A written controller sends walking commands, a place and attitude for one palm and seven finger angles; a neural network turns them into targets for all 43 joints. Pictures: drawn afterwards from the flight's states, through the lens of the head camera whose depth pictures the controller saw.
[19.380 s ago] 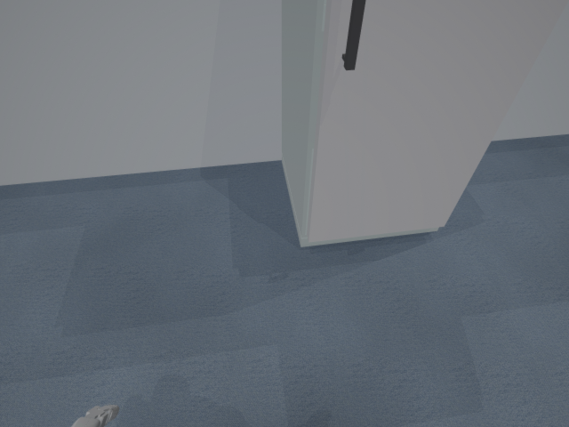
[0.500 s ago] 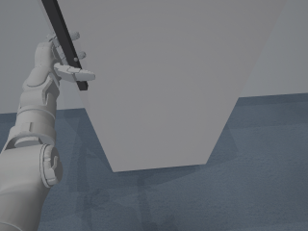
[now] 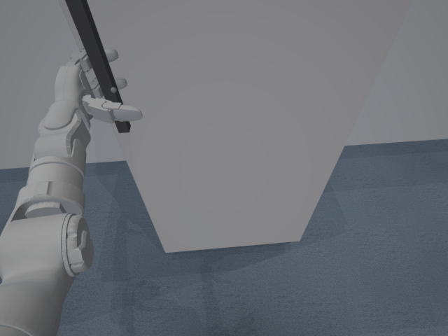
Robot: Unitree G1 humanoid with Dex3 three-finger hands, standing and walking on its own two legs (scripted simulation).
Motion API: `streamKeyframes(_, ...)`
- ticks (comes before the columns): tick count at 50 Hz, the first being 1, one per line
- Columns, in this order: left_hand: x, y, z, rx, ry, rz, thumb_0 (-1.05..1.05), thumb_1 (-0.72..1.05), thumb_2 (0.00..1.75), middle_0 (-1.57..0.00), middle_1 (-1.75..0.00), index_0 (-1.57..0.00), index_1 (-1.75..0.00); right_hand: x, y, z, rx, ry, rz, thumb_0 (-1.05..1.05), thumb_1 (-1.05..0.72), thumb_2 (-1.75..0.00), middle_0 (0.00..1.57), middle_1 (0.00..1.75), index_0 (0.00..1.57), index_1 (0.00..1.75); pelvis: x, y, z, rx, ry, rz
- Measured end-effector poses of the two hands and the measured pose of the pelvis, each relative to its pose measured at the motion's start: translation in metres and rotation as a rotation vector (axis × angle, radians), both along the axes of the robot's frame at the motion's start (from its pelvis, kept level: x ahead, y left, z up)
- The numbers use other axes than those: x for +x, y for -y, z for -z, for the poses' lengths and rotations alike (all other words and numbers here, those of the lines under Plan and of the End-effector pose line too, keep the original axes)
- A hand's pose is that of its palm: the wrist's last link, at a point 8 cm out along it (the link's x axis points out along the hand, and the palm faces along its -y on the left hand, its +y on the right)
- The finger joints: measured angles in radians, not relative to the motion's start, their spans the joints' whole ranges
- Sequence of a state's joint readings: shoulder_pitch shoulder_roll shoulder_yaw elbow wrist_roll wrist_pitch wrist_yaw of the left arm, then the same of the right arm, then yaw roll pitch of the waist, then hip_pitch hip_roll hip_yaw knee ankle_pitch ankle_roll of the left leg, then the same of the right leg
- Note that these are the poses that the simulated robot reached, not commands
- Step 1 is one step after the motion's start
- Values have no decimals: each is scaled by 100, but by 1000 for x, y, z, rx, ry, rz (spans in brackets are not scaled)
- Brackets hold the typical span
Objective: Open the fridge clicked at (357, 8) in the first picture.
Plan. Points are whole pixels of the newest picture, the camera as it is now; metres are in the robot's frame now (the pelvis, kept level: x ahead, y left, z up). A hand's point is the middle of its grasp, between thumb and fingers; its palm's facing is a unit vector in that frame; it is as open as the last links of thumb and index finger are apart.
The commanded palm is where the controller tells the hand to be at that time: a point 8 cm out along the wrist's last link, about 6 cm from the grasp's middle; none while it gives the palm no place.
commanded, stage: slide the fingers in behind the handle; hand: left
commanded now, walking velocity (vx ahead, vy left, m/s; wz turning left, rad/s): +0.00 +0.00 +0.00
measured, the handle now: (96, 39) +0.53 +0.21 +0.27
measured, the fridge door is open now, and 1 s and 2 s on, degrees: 0 0 0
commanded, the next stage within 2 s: grip the handle and tug to test in 0.10 s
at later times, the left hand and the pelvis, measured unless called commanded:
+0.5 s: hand (115, 88) +0.48 +0.19 +0.21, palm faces +0.10 -0.99 -0.01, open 11.9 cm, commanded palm +0.44 +0.23 +0.21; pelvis +0.00 +0.00 +0.00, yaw +1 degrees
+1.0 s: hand (115, 88) +0.48 +0.19 +0.21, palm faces +0.12 -0.99 -0.01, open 5.9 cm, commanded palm +0.44 +0.23 +0.21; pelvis +0.01 +0.00 +0.00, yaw +0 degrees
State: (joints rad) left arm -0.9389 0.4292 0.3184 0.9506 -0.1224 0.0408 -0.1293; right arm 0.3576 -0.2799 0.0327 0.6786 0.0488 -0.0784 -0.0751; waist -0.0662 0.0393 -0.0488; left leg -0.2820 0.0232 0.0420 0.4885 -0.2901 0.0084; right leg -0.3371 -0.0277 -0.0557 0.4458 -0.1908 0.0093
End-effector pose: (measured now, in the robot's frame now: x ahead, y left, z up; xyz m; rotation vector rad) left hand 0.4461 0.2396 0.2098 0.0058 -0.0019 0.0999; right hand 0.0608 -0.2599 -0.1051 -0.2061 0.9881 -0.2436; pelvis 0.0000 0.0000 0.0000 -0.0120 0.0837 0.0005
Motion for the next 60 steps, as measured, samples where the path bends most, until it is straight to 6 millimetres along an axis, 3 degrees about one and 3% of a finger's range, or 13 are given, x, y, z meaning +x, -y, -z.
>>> streamKeyframes(17, 3, 2, 0, 2, 0, -1, -2, -44, 33, -30, -121, -29, -121, 6, -6, 1, 2, 0, -27, 1, -90, -90, 20, 30, 20, 30, -1, -2, 0, 1, -4, -10)
streamKeyframes(25, 4, 1, 0, 5, 3, -5, -1, -17, 45, -33, -125, -31, -125, 4, -6, 2, 4, -12, -28, 1, -90, -90, 20, 30, 20, 30, 0, -2, 0, 1, -6, -11)
streamKeyframes(45, 4, 2, 0, 8, 8, -21, 0, 71, 82, -36, -133, -34, -134, 15, -6, 2, 9, 2, -29, 1, -90, -90, 20, 30, 20, 30, 7, -2, 0, 0, -4, -8)
streamKeyframes(60, 3, 2, 0, 6, 6, -18, 0, 74, 81, -34, -134, -32, -135, 35, -8, -1, 14, 29, -40, 1, -90, -90, 20, 30, 20, 30, 13, -2, -1, -2, 4, -9)
